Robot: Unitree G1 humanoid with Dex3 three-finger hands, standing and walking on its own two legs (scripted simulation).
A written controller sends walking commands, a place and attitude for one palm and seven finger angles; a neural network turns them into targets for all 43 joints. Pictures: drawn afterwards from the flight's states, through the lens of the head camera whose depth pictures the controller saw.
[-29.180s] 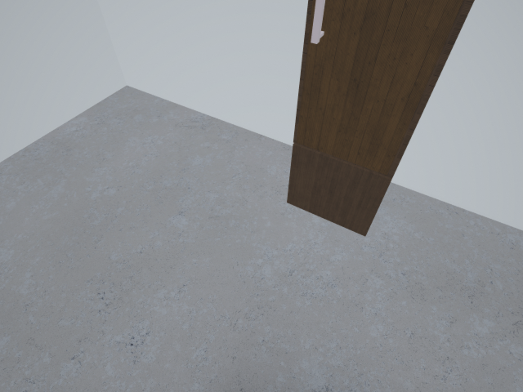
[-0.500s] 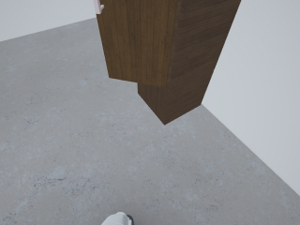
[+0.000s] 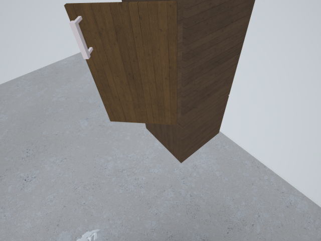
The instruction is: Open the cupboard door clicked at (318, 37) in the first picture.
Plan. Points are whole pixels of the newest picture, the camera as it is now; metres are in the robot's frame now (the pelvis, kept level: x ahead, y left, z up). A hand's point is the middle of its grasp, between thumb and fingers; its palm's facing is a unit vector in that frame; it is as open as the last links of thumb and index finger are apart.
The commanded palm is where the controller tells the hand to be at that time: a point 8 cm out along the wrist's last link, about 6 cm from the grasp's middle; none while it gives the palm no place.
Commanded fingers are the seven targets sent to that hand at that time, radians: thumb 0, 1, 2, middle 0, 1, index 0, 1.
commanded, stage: take the last steps up to it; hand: left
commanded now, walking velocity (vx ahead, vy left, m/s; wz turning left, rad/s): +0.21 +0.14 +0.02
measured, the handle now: (83, 38) +0.72 +0.30 +0.16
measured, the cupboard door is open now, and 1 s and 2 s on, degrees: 44 44 44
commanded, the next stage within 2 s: come to a stop and stand still in 0.14 s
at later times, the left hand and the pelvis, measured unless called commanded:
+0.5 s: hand out of the picture +0.10 +0.26 -0.18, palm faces +0.08 -0.98 -0.19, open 7.3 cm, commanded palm none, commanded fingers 0.00 0.90 0.90 -0.20 -0.30 -0.20 -0.30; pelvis +0.14 +0.09 +0.00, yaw +0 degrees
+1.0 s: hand (92, 236) +0.17 +0.22 -0.16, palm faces -0.01 -0.98 -0.21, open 7.2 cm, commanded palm none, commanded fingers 0.00 0.90 0.90 -0.20 -0.30 -0.20 -0.30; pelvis +0.14 +0.05 +0.01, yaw -2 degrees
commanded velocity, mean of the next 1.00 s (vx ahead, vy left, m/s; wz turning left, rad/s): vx -0.04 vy -0.01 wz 0.00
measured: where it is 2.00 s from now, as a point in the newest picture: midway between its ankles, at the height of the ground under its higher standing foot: outside the picture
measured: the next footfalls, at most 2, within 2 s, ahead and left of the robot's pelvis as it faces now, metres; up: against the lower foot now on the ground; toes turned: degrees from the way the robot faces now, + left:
left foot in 0.36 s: +0.18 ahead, +0.17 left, +0.00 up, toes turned +1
right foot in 0.80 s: +0.13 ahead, -0.08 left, +0.00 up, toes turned -5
